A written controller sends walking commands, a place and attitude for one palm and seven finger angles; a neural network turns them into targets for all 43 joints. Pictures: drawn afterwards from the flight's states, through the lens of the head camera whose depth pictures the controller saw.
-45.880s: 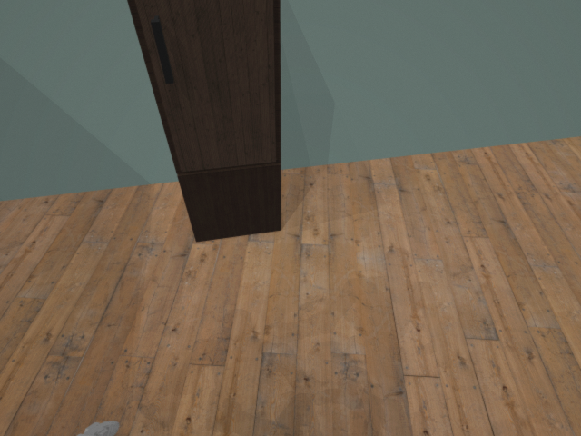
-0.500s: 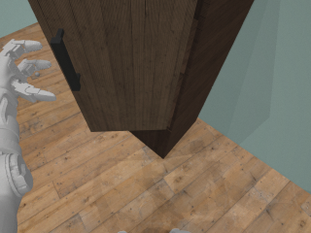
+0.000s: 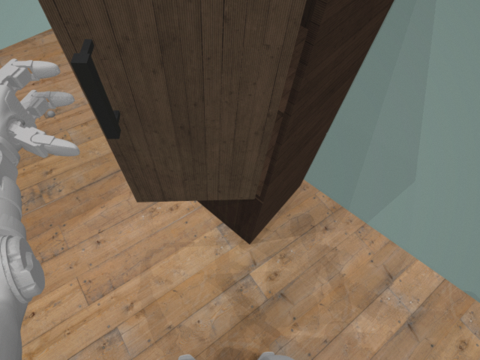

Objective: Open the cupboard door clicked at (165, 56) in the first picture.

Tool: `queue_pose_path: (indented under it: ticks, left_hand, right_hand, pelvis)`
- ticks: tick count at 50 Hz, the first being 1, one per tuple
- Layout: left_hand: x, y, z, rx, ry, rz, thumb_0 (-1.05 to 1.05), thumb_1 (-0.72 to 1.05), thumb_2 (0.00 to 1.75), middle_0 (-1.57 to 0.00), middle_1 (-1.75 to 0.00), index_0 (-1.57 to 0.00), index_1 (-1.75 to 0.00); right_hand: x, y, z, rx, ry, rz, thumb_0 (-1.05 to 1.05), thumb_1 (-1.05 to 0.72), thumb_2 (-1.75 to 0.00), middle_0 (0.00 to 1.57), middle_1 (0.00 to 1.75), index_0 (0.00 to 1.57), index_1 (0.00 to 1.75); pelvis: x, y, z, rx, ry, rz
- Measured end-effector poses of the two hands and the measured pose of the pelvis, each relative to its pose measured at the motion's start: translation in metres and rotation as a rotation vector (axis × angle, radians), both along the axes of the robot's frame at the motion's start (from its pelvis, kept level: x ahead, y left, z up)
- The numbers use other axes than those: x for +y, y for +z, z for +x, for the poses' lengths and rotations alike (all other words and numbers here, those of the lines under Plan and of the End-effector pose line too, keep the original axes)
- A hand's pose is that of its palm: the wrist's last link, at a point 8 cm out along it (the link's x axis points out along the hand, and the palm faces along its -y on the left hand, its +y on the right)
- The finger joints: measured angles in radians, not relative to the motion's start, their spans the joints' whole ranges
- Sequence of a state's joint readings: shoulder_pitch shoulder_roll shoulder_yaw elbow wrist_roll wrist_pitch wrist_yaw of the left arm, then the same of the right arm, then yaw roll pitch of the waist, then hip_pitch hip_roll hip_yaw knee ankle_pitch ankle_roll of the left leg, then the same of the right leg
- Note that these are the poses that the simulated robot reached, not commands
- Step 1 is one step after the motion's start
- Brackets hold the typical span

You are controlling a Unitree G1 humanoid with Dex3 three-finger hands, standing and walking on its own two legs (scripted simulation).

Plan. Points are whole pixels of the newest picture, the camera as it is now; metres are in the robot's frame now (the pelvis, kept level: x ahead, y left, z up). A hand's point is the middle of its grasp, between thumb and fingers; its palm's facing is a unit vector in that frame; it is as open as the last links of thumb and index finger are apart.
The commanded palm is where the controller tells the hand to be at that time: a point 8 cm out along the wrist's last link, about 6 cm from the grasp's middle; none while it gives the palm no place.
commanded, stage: move the hooked fingers beside the handle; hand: left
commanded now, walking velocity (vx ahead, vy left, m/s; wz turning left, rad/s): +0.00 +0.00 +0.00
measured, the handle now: (101, 93) +0.52 +0.20 +0.11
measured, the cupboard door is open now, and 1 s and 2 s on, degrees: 44 44 44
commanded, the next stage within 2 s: slide the fingers in behind the handle in 0.20 s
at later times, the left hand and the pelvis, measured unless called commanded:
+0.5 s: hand (50, 126) +0.45 +0.26 +0.12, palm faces -0.01 -1.00 +0.01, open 14.0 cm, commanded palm +0.43 +0.30 +0.11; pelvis -0.01 +0.01 +0.00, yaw +1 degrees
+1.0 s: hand (81, 122) +0.46 +0.21 +0.12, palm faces +0.00 -1.00 +0.01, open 14.0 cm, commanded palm +0.43 +0.26 +0.11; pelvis -0.01 +0.01 +0.00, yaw +0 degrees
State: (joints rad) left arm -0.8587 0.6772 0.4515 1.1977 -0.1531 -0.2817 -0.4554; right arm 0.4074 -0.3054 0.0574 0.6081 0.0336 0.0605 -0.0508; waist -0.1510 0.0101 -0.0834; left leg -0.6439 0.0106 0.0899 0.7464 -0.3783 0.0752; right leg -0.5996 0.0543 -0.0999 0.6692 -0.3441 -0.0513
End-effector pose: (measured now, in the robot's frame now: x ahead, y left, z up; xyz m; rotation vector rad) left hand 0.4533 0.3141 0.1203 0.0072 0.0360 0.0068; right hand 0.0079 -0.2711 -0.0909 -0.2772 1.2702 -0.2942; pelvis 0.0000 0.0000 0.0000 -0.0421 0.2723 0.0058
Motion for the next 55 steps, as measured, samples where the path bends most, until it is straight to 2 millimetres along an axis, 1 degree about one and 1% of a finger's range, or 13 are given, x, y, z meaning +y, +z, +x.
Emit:
queue_pose_path:
  ticks: [5,9,12,18,23,27,31,37,42,48,55]
  left_hand:
    - [0.003,-0.001,-0.008,-0.022,-0.004,-0.004,-0.02,-0.50,0.30,-0.30,-1.20,-0.30,-1.20]
    - [0.004,-0.003,-0.013,-0.023,-0.006,-0.017,-0.02,-0.50,0.30,-0.30,-1.20,-0.30,-1.20]
    - [0.004,-0.004,-0.015,-0.017,-0.004,-0.017,-0.02,-0.50,0.30,-0.30,-1.20,-0.30,-1.20]
    - [0.003,0.003,-0.022,-0.043,-0.004,-0.011,-0.02,-0.50,0.30,-0.30,-1.20,-0.30,-1.20]
    - [0.000,-0.002,-0.022,-0.005,-0.010,-0.029,-0.02,-0.50,0.30,-0.30,-1.20,-0.30,-1.20]
    - [-0.004,-0.007,-0.020,0.001,-0.012,-0.017,-0.02,-0.50,0.30,-0.30,-1.20,-0.30,-1.20]
    - [-0.010,-0.005,-0.016,-0.034,-0.011,-0.023,-0.02,-0.50,0.30,-0.30,-1.20,-0.30,-1.20]
    - [-0.025,0.000,-0.011,-0.048,-0.034,-0.019,-0.02,-0.50,0.30,-0.30,-1.20,-0.30,-1.20]
    - [-0.036,-0.003,-0.009,-0.023,-0.028,-0.031,-0.02,-0.50,0.30,-0.30,-1.20,-0.30,-1.20]
    - [-0.046,0.001,-0.016,-0.056,-0.014,-0.020,-0.02,-0.50,0.30,-0.30,-1.20,-0.30,-1.20]
    - [-0.050,-0.002,-0.023,-0.030,0.007,-0.011,-0.02,-0.50,0.30,-0.30,-1.20,-0.30,-1.20]
  right_hand:
    - [0.003,0.000,0.000,0.014,-0.003,0.010,0.01,-0.91,-0.90,0.20,0.30,0.20,0.30]
    - [0.005,0.000,0.004,0.009,0.001,0.014,0.01,-0.91,-0.90,0.20,0.30,0.20,0.30]
    - [0.006,0.000,0.009,-0.006,0.007,0.014,0.01,-0.91,-0.90,0.20,0.30,0.20,0.30]
    - [0.010,-0.001,0.018,-0.045,0.021,0.020,0.01,-0.91,-0.90,0.20,0.30,0.20,0.30]
    - [0.013,-0.002,0.021,-0.064,0.041,0.018,0.01,-0.91,-0.90,0.20,0.30,0.20,0.30]
    - [0.013,-0.002,0.018,-0.065,0.050,0.010,0.01,-0.91,-0.90,0.20,0.30,0.20,0.30]
    - [0.013,-0.002,0.009,-0.050,0.042,0.007,0.01,-0.91,-0.90,0.20,0.30,0.20,0.30]
    - [0.015,-0.004,-0.006,-0.019,0.020,0.017,0.01,-0.91,-0.90,0.20,0.30,0.20,0.30]
    - [0.019,-0.006,-0.013,-0.013,0.000,0.037,0.01,-0.91,-0.90,0.20,0.30,0.20,0.30]
    - [0.021,-0.008,-0.012,-0.036,-0.010,0.065,0.01,-0.91,-0.90,0.20,0.30,0.20,0.30]
    - [0.017,-0.009,-0.002,-0.070,0.009,0.072,0.01,-0.91,-0.90,0.20,0.30,0.20,0.30]
  pelvis:
    - [0.002,0.001,0.004,-0.006,-0.003,-0.001]
    - [0.003,0.002,0.005,-0.015,0.002,-0.002]
    - [0.004,0.002,0.004,-0.019,0.006,-0.004]
    - [0.007,0.002,0.001,-0.032,0.008,-0.004]
    - [0.008,0.001,-0.005,-0.037,0.018,-0.005]
    - [0.009,-0.001,-0.009,-0.031,0.021,-0.006]
    - [0.010,-0.001,-0.011,-0.028,0.017,-0.007]
    - [0.012,-0.001,-0.010,-0.029,0.018,-0.008]
    - [0.012,0.000,-0.009,-0.035,0.008,-0.004]
    - [0.009,0.001,-0.007,-0.048,-0.004,0.000]
    - [0.003,0.001,-0.011,-0.062,0.004,0.004]
